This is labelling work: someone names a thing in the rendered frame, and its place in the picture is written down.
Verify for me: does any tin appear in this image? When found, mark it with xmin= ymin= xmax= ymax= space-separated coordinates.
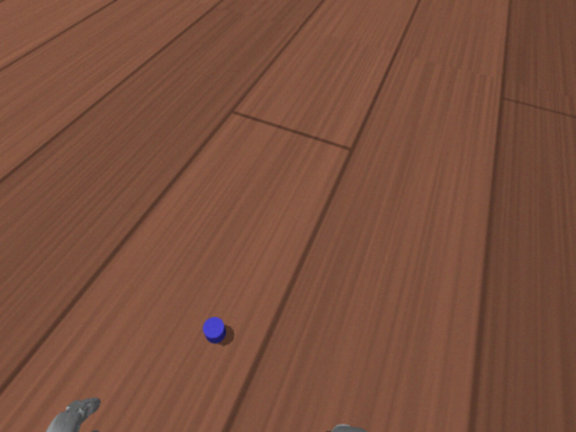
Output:
xmin=202 ymin=317 xmax=226 ymax=344

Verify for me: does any left robot hand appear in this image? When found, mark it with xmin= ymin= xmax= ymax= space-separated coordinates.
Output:
xmin=46 ymin=398 xmax=101 ymax=432

